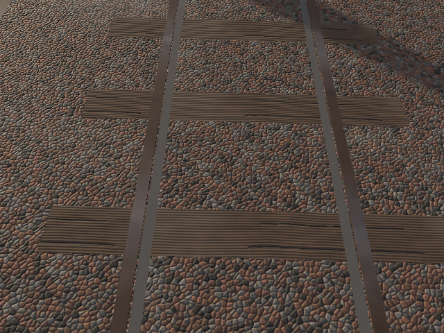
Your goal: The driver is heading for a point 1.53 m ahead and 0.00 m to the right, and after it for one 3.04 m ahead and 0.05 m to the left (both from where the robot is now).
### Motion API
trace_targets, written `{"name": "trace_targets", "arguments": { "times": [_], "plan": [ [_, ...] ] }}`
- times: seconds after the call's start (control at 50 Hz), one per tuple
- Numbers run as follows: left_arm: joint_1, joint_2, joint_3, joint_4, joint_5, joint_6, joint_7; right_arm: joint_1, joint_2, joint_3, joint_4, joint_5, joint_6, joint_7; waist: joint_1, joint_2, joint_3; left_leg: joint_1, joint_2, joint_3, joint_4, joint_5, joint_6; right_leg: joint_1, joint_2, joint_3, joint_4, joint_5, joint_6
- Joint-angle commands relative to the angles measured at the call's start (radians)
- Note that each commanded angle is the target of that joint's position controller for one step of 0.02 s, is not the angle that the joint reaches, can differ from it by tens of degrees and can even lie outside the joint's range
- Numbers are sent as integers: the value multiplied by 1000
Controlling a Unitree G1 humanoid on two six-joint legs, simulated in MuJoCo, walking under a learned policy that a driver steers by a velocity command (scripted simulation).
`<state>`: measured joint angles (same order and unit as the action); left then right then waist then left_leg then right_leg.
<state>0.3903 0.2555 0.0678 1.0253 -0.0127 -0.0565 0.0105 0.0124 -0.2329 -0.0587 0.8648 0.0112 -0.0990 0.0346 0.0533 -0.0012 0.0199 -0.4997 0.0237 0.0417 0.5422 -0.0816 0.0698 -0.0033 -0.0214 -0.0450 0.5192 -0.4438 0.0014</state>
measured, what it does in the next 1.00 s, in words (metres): walks ahead: right foot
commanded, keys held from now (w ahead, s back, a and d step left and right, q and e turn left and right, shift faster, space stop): no key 1.00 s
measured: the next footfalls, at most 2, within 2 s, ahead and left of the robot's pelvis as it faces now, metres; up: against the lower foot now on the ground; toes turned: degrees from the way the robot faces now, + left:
right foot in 0.42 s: +0.27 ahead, -0.12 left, +0.00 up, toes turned -1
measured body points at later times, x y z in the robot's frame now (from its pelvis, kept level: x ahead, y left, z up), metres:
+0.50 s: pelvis +0.17 +0.00 +0.01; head +0.18 -0.01 +0.46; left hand +0.29 +0.26 -0.11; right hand +0.24 -0.25 -0.13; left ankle +0.12 +0.10 -0.72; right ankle +0.23 -0.12 -0.72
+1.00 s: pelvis +0.18 -0.01 +0.01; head +0.19 -0.01 +0.46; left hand +0.29 +0.24 -0.13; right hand +0.19 -0.26 -0.14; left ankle +0.12 +0.10 -0.72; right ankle +0.23 -0.12 -0.72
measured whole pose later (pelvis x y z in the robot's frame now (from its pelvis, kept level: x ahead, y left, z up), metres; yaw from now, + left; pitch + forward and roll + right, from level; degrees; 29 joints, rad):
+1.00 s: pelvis +0.18 -0.01 +0.01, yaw +0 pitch -1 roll +0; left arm 0.08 0.20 0.06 1.07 0.00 0.01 0.03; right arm 0.25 -0.20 -0.03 1.12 -0.01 0.00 -0.04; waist -0.01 0.00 0.04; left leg -0.11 0.02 0.05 0.50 -0.37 0.00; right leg -0.31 0.01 -0.02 0.52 -0.20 -0.02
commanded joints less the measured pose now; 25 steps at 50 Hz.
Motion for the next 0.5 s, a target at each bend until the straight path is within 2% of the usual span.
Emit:
{"name": "trace_targets", "arguments": {
  "times": [0.02, 0.04, 0.06, 0.08, 0.1, 0.12, 0.14, 0.2, 0.24, 0.28, 0.32, 0.36, 0.38, 0.4, 0.42, 0.44, 0.46, 0.48, 0.5],
  "plan": [
    [60, 28, -16, -64, 3, -49, -9, 435, -252, -69, 66, -10, 3, -10, -166, 253, -405, 899, 382, -766, -229, -84, 277, -663, 77, 128, 762, -134, -19],
    [-20, 114, 7, -84, -22, -63, -12, 340, -198, -49, 50, -7, 0, -11, -152, 190, -267, 773, 352, -611, -218, 32, 226, -733, 20, 157, 839, -109, -32],
    [-71, 120, 8, -95, -25, -65, -7, 244, -160, -36, 23, -12, 0, -12, -118, 117, -183, 617, 319, -448, -211, 223, 196, -708, -33, 125, 815, -33, -35],
    [-97, 112, 14, -93, -12, -57, 3, 177, -122, -24, 16, -16, -1, -7, -85, 54, -119, 473, 272, -325, -226, 376, 174, -656, -66, 105, 749, 18, -27],
    [-81, 100, 21, -88, -4, -40, 11, 149, -97, -16, 19, -22, -4, -4, -49, 68, -98, 378, 237, -244, -246, 447, 151, -583, -94, 105, 687, 48, -25],
    [-57, 75, 19, -80, -2, -22, 14, 144, -85, -12, 29, -29, -5, -2, -29, 83, -95, 317, 218, -203, -266, 493, 147, -520, -96, 100, 651, 69, -22],
    [-37, 49, 16, -73, 1, -10, 16, 152, -90, -11, 40, -35, -6, -4, -16, 85, -96, 281, 208, -168, -279, 559, 159, -486, -90, 91, 623, 94, -15],
    [-83, 34, 13, -94, 13, 5, 23, 143, -117, -11, 60, -37, -3, -27, 4, 85, -92, 258, 186, -86, -291, 659, 166, -476, -88, 86, 431, 212, 7],
    [-142, 26, 6, -104, 15, 9, 21, 140, -129, -10, 68, -31, 7, -38, -13, 86, -104, 261, 160, -42, -289, 636, 142, -427, -78, 70, 278, 312, 11],
    [-195, 34, 5, -112, 11, 15, 17, 170, -143, -11, 88, -28, 16, -43, -39, 86, -111, 288, 162, -43, -290, 583, 137, -393, -62, 62, 186, 374, 15],
    [-228, 47, 7, -116, 9, 22, 16, 186, -141, -9, 107, -25, 26, -45, -52, 86, -97, 310, 175, -63, -282, 496, 138, -378, -55, 67, 127, 370, 12],
    [-247, 57, 9, -119, 14, 24, 15, 182, -134, -6, 119, -18, 36, -46, -50, 84, -77, 323, 185, -90, -251, 404, 132, -357, -48, 67, 63, 337, -3],
    [-234, 56, 11, -112, 19, 22, 14, 167, -126, -3, 121, -9, 41, -48, -31, 75, -72, 318, 173, -91, -217, 342, 114, -314, -40, 58, -10, 371, -16],
    [-218, 69, 15, -102, 28, 19, 14, 186, -111, 1, 130, -2, 44, -49, -21, 50, -72, 312, 138, -91, -177, 254, 77, -250, -39, 62, -103, 483, -33],
    [-198, 115, 25, -94, 34, 17, 18, 228, -90, 7, 135, -14, 42, -50, -40, -9, -97, 287, 86, -72, -121, 142, 32, -157, -97, 120, -108, 736, -53],
    [-215, 160, 30, -97, 31, 20, 23, 332, -75, 6, 153, -31, 38, -48, -119, -106, -128, 206, 15, -39, -94, -57, -8, -51, -159, 170, -47, 882, -110],
    [-228, 98, 17, -84, 24, 28, 21, 356, -40, 15, 167, -30, 45, -54, -123, -168, -144, 198, -6, -16, -100, -192, -39, -58, -179, 196, -49, 791, -160],
    [-259, 61, 11, -83, 14, 34, 14, 309, -56, 14, 160, -27, 58, -59, -108, -147, -114, 230, -5, -15, -126, -190, -50, -123, -155, 197, -69, 637, -149],
    [-290, 55, 9, -91, 13, 37, 9, 267, -85, 8, 157, -19, 71, -64, -95, -105, -84, 237, -4, -12, -129, -179, -49, -166, -118, 169, -77, 559, -118]
  ]
}}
